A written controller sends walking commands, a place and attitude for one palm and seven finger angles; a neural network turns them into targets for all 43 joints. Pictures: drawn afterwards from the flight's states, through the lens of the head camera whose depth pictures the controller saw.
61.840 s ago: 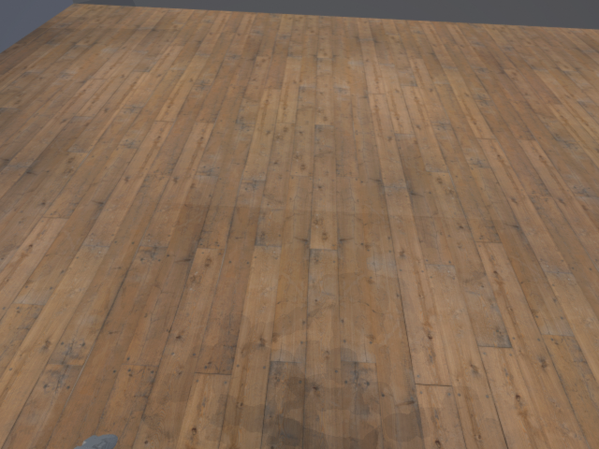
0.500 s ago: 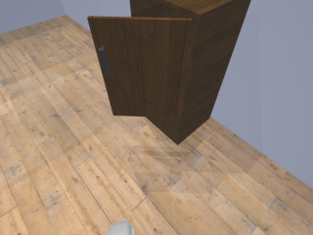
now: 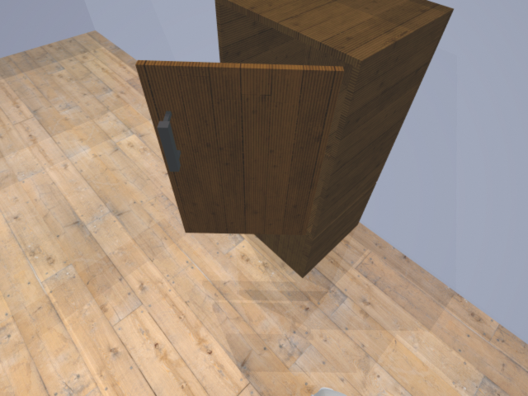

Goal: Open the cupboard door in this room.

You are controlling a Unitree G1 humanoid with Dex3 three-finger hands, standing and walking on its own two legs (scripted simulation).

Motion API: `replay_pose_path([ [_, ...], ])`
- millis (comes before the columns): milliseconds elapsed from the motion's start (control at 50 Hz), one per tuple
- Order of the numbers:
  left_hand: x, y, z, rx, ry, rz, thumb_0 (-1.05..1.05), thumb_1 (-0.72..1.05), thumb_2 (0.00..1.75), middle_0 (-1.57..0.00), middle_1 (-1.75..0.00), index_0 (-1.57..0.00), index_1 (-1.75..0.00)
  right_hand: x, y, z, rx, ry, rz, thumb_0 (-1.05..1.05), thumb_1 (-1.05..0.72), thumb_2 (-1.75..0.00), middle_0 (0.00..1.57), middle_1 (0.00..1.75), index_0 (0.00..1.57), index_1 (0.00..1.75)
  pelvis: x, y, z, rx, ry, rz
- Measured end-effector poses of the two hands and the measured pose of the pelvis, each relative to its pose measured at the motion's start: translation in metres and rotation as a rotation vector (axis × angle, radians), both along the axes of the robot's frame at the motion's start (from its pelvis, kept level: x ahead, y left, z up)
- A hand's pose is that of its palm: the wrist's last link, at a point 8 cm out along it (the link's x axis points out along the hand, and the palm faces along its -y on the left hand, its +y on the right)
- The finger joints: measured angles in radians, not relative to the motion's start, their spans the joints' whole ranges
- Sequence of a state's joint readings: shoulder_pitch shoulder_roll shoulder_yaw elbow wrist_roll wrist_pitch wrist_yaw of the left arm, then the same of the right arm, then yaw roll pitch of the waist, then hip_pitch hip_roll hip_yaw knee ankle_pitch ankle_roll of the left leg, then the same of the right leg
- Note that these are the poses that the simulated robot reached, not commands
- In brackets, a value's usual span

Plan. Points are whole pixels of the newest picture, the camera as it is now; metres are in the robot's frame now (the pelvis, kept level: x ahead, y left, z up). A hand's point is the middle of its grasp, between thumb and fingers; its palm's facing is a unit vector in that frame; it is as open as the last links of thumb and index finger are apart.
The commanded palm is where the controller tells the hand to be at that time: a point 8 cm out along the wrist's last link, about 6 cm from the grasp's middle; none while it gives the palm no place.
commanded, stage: come to a stop and stand still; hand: left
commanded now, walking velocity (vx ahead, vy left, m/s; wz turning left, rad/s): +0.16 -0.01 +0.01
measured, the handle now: (171, 141) +0.62 +0.26 -0.02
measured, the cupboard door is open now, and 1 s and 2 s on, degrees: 46 46 46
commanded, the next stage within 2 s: look again from close up in 1.96 s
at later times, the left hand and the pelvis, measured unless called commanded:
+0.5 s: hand out of the picture +0.10 +0.20 -0.19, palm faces +0.08 -0.98 -0.20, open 7.3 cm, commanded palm none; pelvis +0.04 +0.01 -0.02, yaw +2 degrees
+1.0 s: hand out of the picture +0.03 +0.16 -0.18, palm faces +0.01 -0.98 -0.18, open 7.4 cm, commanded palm none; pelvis +0.02 -0.01 +0.00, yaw +0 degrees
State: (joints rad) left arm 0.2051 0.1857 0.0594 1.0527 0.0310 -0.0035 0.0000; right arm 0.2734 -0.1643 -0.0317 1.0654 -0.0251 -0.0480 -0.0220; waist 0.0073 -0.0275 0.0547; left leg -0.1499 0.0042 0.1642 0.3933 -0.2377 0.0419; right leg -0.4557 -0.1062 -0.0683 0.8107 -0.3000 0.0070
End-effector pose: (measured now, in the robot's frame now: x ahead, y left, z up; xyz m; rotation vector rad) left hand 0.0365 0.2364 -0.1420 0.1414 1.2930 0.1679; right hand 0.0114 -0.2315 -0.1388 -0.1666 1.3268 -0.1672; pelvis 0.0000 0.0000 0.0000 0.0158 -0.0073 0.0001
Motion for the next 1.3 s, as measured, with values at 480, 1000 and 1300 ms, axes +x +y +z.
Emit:
replay_pose_path([
  [480,0.063,0.009,-0.018,0.007,-0.032,0.021,0.0,0.91,0.9,-0.2,-0.3,-0.2,-0.3,0.102,-0.006,-0.001,-0.042,-0.064,0.025,0.0,-0.91,-0.9,0.2,0.3,0.2,0.3,0.046,0.007,-0.013,-0.03,-0.017,0.025],
  [1000,-0.008,-0.023,-0.008,-0.018,0.087,-0.022,0.0,0.91,0.9,-0.2,-0.3,-0.2,-0.3,-0.001,-0.012,-0.01,0.006,0.078,-0.061,0.0,-0.91,-0.89,0.2,0.3,0.2,0.3,0.015,-0.009,-0.005,-0.021,-0.013,0.0],
  [1300,-0.019,-0.056,-0.012,-0.049,0.139,0.014,0.01,0.92,0.9,-0.2,-0.3,-0.2,-0.3,-0.051,0.001,-0.009,0.067,0.247,-0.087,0.0,-0.91,-0.9,0.2,0.3,0.2,0.3,0.027,-0.029,-0.003,-0.017,-0.025,0.011],
])
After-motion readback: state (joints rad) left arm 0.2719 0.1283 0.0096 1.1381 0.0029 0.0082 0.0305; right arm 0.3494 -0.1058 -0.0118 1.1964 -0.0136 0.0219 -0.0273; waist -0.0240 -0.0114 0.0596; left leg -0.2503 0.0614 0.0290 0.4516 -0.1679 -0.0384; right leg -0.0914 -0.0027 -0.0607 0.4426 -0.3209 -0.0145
